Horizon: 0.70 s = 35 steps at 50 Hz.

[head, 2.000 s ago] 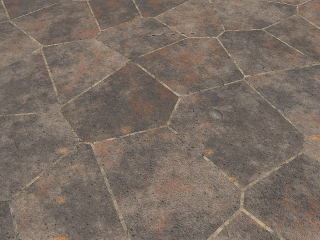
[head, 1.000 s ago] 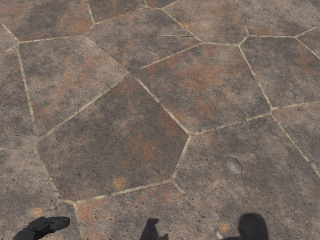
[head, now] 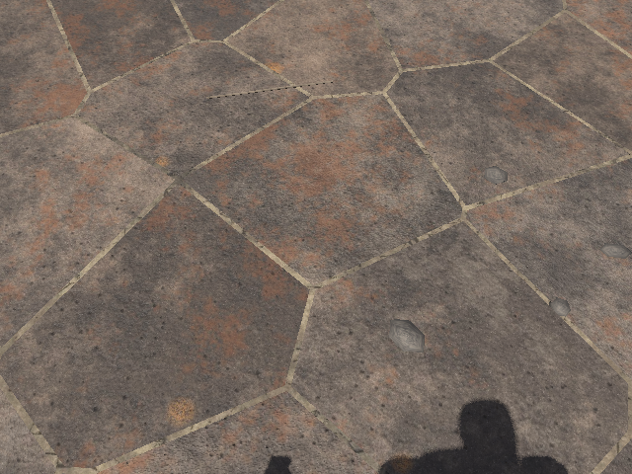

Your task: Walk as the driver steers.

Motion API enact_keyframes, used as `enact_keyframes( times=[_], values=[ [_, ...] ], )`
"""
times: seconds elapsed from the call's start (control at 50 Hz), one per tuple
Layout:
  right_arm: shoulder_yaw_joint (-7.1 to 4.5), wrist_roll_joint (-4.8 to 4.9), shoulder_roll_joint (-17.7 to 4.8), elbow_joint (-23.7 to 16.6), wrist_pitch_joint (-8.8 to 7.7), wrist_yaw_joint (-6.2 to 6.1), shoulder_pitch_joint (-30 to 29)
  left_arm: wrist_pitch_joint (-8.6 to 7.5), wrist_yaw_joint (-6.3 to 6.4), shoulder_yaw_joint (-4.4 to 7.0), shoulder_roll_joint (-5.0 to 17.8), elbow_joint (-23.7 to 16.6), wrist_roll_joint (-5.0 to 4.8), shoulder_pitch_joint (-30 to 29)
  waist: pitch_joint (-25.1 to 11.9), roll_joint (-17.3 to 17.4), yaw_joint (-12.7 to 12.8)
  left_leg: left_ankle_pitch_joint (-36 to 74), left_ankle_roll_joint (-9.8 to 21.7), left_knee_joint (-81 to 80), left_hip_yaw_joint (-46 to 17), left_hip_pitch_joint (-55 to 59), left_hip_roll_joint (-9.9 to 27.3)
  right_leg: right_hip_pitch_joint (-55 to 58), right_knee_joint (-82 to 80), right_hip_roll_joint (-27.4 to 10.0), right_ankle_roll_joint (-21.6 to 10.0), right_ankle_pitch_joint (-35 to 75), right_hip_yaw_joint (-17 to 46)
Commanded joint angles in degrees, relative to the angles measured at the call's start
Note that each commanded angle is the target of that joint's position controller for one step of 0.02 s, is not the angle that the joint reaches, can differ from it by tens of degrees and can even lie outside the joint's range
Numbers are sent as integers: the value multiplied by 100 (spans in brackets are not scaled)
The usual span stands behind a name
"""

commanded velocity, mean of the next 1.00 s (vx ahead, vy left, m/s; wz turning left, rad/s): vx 0.12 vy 0.00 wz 0.35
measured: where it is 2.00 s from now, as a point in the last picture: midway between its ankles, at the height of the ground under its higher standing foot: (295, 248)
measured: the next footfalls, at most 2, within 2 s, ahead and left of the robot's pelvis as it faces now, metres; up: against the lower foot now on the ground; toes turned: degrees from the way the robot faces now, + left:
right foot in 0.12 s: +0.07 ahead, -0.15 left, +0.00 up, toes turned -7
left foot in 0.66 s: +0.05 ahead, +0.10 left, +0.00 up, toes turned +19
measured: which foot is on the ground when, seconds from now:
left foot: down 0.00-0.12, up 0.14-0.64, down 0.66-1.00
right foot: up 0.00-0.10, down 0.12-0.66, up 0.68-1.00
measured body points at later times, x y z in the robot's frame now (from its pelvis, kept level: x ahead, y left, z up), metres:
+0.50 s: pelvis +0.03 -0.05 +0.00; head +0.06 -0.05 +0.45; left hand +0.20 +0.21 -0.09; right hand +0.15 -0.33 -0.11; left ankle +0.03 +0.09 -0.69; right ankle +0.03 -0.15 -0.74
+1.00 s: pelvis +0.11 +0.02 +0.01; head +0.11 +0.06 +0.46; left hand +0.15 +0.36 -0.09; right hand +0.32 -0.19 -0.07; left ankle +0.01 +0.08 -0.74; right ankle +0.28 -0.10 -0.69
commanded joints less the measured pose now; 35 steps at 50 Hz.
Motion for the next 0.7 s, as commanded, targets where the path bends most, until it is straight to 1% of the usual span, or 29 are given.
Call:
enact_keyframes(
  times=[0.02, 0.06, 0.08, 0.1, 0.12, 0.14, 0.16, 0.18, 0.2, 0.22, 0.24, 0.26, 0.28, 0.32, 0.34, 0.38, 0.42, 0.48, 0.52, 0.56, 0.6, 0.62, 0.64, 0.66, 0.68, 0.7],
  values=[
    [-399, 127, -1269, -245, -93, 89, 6, -56, -51, 64, 374, -658, 29, -429, -515, 907, -183, 3780, 1050, -207, -589, 491, 1513, 192, -729, 160, -201, -108, -367],
    [-409, 278, -1284, -165, -165, 172, -7, 3, -51, 105, 411, -678, 24, -328, -620, 969, -58, 3872, 920, 153, -590, 553, 1571, 669, -1457, 342, -431, -93, -413],
    [-396, 361, -1255, -135, -196, 190, -107, 13, -44, 150, 454, -603, 38, -62, -724, 916, 159, 3913, 753, 576, -445, 422, 1474, 1220, -2156, 481, -608, 338, -451],
    [-336, 390, -1083, -17, -244, 210, 53, -2, 7, 252, 682, -448, 86, 412, -981, 577, 390, 3739, 429, 1389, -122, -37, 1167, 2292, -2976, 626, -846, 1409, -332],
    [-212, 145, -792, -124, -295, 209, 184, -36, 131, 401, 1297, -430, 105, 899, -1517, -521, 483, 1549, -83, 2802, 102, -1521, 723, 3997, -2879, -427, -1279, 4037, 1065],
    [-42, -182, -456, -318, -311, 200, 234, -131, 194, 364, 1661, -629, 239, 665, -2070, -1721, 236, -2486, -460, 4379, -325, -2835, 3, 4418, -2644, -2063, -2640, 5952, 2966],
    [-171, -5, -912, -105, -246, 197, 28, -238, 139, 170, 1007, -578, 269, 649, -2377, -732, 627, -2352, -519, 4944, -1090, -2721, 185, 3925, -2833, -2076, -2893, 5471, 2416],
    [-152, 183, -893, -59, -172, 184, -16, -322, 110, 39, 686, -431, 265, 342, -1878, -655, 433, -1971, -436, 4697, -1134, -2654, 360, 3399, -2966, -1638, -2531, 4343, 1712],
    [-113, 188, -765, 72, -111, 132, 86, -360, 112, -43, 414, -339, 194, -52, -1434, -471, 224, -1596, -418, 4146, -1130, -2575, 463, 3029, -3110, -1160, -2082, 3298, 1241],
    [-109, 119, -749, 184, -38, 78, 150, -391, 126, -121, 238, -286, 181, -327, -1165, -511, 119, -1126, -483, 3886, -1104, -2254, 464, 2560, -3214, -979, -1883, 3101, 897],
    [-120, 112, -754, 310, 38, 66, 380, -431, 144, -155, 211, -222, 247, -485, -1043, -601, -19, -731, -553, 3878, -1064, -1739, 349, 2065, -3319, -846, -1841, 3297, 522],
    [-131, 145, -760, 369, 79, 56, 573, -468, 166, -148, 230, -179, 334, -585, -977, -650, -99, -515, -607, 3757, -1095, -1508, 242, 1876, -3416, -804, -1830, 3223, 285],
    [-150, 177, -819, 338, 99, 42, 604, -480, 205, -101, 345, -168, 365, -655, -889, -711, -96, -433, -643, 3639, -1054, -1529, 188, 1874, -3493, -828, -1847, 2999, 172],
    [-181, 198, -932, 185, 130, 8, 425, -429, 297, -8, 575, -85, 329, -563, -664, -716, 53, -437, -661, 3614, -995, -1915, 194, 2053, -3658, -1043, -1943, 2370, 251],
    [-183, 200, -920, 106, 151, 2, 341, -396, 339, 7, 589, -28, 309, -479, -574, -669, 112, -451, -663, 3632, -1022, -2135, 261, 2165, -3750, -1186, -1993, 1987, 334],
    [-182, 199, -843, -17, 195, 16, 264, -360, 394, 8, 521, 43, 297, -429, -424, -603, 164, -449, -673, 3619, -1051, -2464, 393, 2329, -3895, -1385, -2040, 1403, 407],
    [-178, 179, -746, -123, 219, 51, 237, -356, 409, 23, 495, 79, 298, -481, -366, -543, 163, -450, -667, 3483, -1008, -2566, 486, 2429, -3937, -1471, -2040, 1302, 298],
    [-146, 155, -586, -298, 231, 148, 167, -354, 378, 87, 565, 112, 283, -557, -430, -445, 166, -498, -581, 3026, -833, -2393, 551, 2551, -3829, -1524, -2024, 1699, -52],
    [-146, 168, -561, -411, 245, 223, 163, -347, 331, 146, 663, 130, 250, -568, -543, -451, 158, -521, -483, 2662, -638, -2149, 498, 2639, -3658, -1569, -1980, 2241, -291],
    [-177, 192, -593, -529, 288, 290, 181, -348, 270, 208, 772, 146, 169, -571, -681, -516, 124, -544, -345, 2287, -482, -1907, 422, 2790, -3410, -1655, -1856, 2748, -468],
    [-224, 215, -626, -614, 360, 348, 270, -350, 203, 252, 836, 162, 61, -623, -792, -555, 18, -364, -156, 1698, -330, -1565, 307, 2893, -3045, -1691, -1614, 2945, -659],
    [-262, 219, -638, -598, 383, 352, 439, -339, 177, 260, 816, 196, -6, -662, -846, -508, -123, 27, -17, 1161, -220, -1177, 176, 2785, -2685, -1609, -1393, 2858, -859],
    [-342, 195, -769, -531, 377, 294, 722, -328, 140, 251, 695, 328, -49, -461, -904, -246, -250, 734, 193, 538, -298, -563, -8, 2465, -2065, -1344, -1051, 2495, -1126],
    [-564, 184, -1396, -489, 337, 171, 1158, -346, 110, 212, 511, 332, 54, -334, -946, 813, -363, 2922, 617, 58, -1386, 504, 464, 1337, -644, -758, -566, 1324, -1467],
    [-699, 79, -2192, -656, 251, 117, 1146, -396, 137, 87, 210, -139, 321, -773, -930, 2295, -222, 4819, 1766, -12, -3838, 1312, 1818, -806, 1050, 284, -11, -2040, -1188],
    [-611, -77, -1890, -722, 39, 220, 1218, -404, 183, 132, 436, -184, 317, -1159, -1568, 1320, -560, 4225, 2245, -226, -4119, 1189, 2079, -1015, 1943, 410, -43, -2326, 128]
  ],
)
Velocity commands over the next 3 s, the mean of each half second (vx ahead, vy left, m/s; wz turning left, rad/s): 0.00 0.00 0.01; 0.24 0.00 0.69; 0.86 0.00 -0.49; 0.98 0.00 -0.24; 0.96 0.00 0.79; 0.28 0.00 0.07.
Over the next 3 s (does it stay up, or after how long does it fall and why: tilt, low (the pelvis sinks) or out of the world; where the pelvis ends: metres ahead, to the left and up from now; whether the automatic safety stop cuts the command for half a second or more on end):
stays up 1.57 0.20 0.00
